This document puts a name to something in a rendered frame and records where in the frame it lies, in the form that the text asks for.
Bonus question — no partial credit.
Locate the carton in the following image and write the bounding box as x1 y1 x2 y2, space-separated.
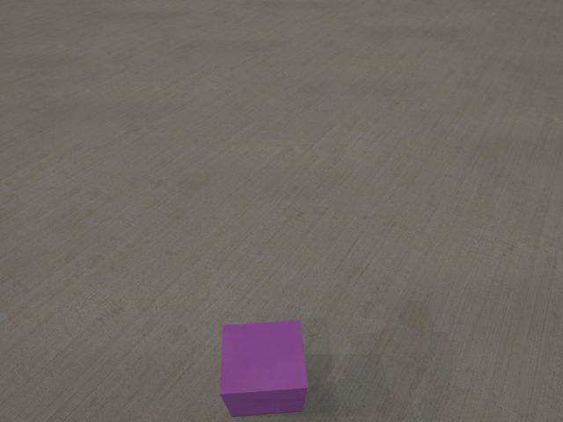
220 320 308 417

